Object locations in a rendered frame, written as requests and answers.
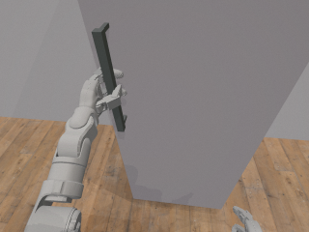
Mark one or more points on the left robot forearm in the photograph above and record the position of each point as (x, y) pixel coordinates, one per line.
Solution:
(66, 174)

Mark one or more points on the robot left hand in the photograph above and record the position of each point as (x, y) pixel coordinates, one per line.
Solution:
(97, 98)

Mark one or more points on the fridge door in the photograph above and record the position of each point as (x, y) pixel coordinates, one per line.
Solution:
(204, 81)

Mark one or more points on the robot left upper arm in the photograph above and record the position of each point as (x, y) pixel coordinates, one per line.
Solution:
(55, 219)

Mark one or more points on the robot right hand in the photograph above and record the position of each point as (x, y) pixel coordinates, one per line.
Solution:
(250, 225)

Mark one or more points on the handle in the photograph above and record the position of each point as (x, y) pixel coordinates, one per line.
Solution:
(106, 66)

